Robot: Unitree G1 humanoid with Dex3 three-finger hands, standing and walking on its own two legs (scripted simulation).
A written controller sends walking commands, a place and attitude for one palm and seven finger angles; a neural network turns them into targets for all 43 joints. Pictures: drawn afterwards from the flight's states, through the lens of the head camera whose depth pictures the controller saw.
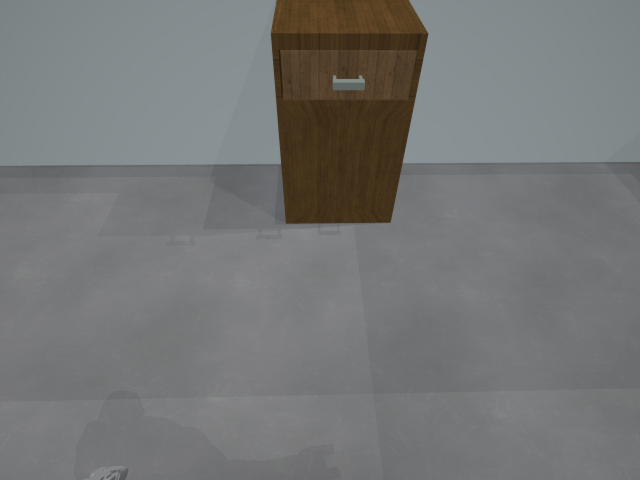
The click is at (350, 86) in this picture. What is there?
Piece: drawer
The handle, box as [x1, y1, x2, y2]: [332, 75, 364, 89]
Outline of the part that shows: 333,75 333,89 364,89 364,79 361,77 361,75 359,75 358,79 336,79 335,75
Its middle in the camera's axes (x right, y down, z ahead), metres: +0.09 -0.51 +1.25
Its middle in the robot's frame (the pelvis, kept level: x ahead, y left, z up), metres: +1.28 -0.02 -0.09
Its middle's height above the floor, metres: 0.68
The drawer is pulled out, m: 0.00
